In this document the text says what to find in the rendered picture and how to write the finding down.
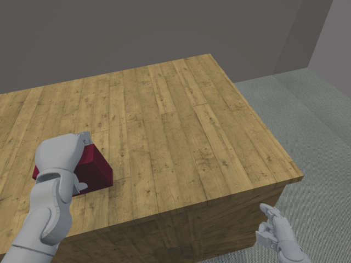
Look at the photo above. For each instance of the robot left hand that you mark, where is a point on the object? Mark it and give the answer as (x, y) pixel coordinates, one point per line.
(63, 152)

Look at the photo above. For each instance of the sponge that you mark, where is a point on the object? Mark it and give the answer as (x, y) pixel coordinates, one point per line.
(92, 169)

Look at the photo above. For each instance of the table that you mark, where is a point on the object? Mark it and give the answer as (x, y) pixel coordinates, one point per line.
(191, 163)

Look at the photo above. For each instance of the robot left forearm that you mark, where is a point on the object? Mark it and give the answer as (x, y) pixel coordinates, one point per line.
(48, 221)

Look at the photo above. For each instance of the robot right hand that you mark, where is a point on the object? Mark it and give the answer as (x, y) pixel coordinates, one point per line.
(270, 235)

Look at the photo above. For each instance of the robot right forearm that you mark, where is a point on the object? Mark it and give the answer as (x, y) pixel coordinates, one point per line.
(291, 252)

